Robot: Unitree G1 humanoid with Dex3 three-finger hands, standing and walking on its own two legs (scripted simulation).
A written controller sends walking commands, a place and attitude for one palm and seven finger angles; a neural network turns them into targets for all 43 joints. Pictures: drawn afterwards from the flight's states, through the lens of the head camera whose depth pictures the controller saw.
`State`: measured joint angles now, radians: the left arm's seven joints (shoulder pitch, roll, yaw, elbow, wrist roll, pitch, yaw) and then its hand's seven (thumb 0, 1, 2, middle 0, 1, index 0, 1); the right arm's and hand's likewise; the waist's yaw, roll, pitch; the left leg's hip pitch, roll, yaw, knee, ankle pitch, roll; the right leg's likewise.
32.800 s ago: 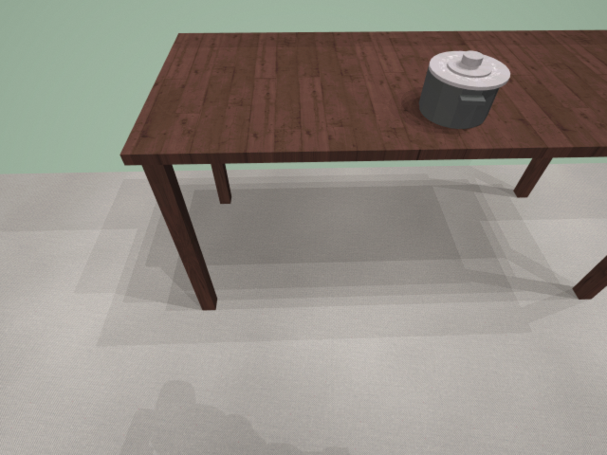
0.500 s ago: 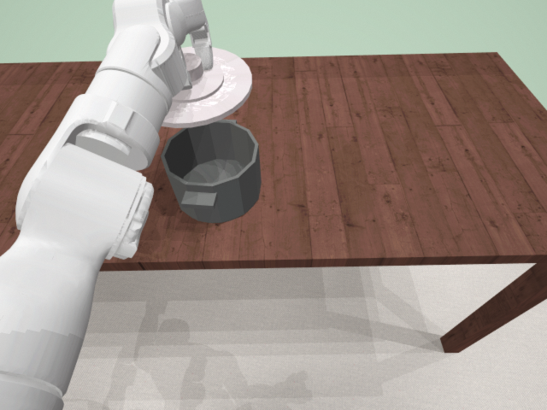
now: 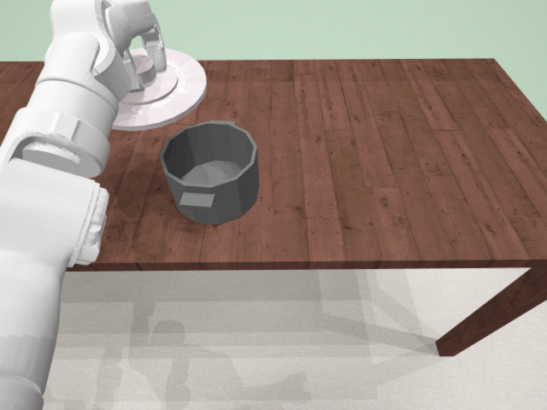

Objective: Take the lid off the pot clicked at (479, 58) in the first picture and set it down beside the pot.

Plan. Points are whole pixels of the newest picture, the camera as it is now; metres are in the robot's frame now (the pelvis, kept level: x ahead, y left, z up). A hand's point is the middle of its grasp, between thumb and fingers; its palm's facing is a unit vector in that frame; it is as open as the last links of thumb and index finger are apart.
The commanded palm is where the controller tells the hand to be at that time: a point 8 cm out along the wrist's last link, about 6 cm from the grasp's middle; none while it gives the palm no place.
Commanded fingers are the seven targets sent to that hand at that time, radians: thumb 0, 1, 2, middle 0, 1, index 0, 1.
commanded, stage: move the lid sideways beside the pot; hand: left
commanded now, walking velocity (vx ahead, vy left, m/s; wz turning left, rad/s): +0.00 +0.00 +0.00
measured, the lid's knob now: (138, 69) +0.53 +0.15 +0.23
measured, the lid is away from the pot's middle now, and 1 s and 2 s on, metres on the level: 0.07 0.19 0.23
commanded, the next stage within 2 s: lower the lid onto the table in 1.50 s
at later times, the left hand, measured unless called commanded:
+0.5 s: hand (88, 73) +0.50 +0.21 +0.25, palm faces -0.30 -0.08 -0.95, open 7.7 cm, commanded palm +0.50 +0.21 +0.31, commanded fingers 0.00 0.58 1.04 -0.72 -1.18 -0.82 -1.13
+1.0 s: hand (41, 77) +0.49 +0.26 +0.25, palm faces -0.28 -0.10 -0.95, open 7.7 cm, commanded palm +0.50 +0.27 +0.31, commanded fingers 0.00 0.58 1.04 -0.72 -1.18 -0.82 -1.13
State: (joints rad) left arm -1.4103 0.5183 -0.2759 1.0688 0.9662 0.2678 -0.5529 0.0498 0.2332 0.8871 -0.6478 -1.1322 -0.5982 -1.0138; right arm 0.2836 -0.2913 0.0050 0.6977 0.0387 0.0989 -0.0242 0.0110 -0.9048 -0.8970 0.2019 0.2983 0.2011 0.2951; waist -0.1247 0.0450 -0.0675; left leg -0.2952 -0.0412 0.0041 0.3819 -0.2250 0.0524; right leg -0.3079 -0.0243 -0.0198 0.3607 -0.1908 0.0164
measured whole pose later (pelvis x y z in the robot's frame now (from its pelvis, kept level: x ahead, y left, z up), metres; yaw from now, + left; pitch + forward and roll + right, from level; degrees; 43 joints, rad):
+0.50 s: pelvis +0.00 +0.01 +0.00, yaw +0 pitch +9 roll -1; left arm -1.40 0.63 -0.23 1.10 0.98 0.20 -0.57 0.05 0.23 0.89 -0.65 -1.13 -0.60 -1.01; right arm 0.29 -0.28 0.02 0.70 0.05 0.13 -0.03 0.01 -0.90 -0.90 0.20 0.30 0.20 0.30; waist -0.14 0.04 -0.06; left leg -0.32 -0.05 0.01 0.40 -0.23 0.06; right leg -0.32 -0.03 -0.02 0.35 -0.18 0.03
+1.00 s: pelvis +0.00 +0.01 +0.00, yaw +0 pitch +9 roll -1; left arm -1.35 0.76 -0.18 1.06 0.99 0.14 -0.58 0.05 0.23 0.89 -0.65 -1.13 -0.60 -1.01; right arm 0.29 -0.29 0.01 0.69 0.06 0.14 -0.04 0.01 -0.90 -0.90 0.20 0.30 0.20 0.30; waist -0.13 0.03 -0.05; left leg -0.33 -0.04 0.00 0.42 -0.25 0.06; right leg -0.31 -0.02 -0.02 0.34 -0.18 0.03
